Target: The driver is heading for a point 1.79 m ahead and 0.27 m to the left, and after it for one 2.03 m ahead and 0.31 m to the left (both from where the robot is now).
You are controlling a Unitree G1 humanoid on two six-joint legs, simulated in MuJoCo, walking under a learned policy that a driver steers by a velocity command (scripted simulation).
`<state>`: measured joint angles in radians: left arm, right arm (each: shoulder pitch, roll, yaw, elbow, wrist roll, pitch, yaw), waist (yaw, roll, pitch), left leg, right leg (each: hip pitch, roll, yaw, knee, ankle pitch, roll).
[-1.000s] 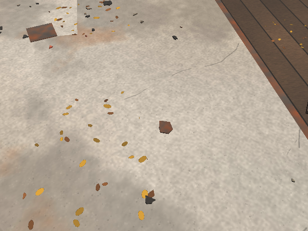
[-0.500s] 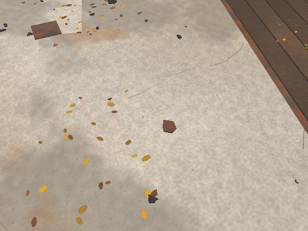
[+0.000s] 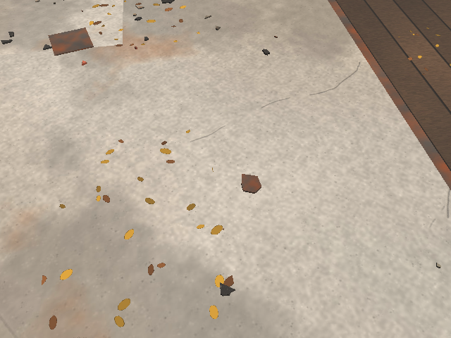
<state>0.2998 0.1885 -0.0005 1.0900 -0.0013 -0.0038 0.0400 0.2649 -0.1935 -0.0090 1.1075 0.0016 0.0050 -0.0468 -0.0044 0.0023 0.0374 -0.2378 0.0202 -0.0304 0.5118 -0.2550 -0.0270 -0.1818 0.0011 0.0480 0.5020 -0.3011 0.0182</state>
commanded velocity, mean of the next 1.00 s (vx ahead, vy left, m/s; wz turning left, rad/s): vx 0.39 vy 0.00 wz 0.00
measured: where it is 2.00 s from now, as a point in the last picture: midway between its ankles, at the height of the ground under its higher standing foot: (226, 201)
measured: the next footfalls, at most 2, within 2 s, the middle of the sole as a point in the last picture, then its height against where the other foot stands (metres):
right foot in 0.68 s outside the picture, level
left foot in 1.22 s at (193, 269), level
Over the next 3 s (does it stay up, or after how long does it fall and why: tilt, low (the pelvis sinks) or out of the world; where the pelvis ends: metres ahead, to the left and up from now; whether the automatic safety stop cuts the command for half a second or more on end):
stays up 1.24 -0.01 0.01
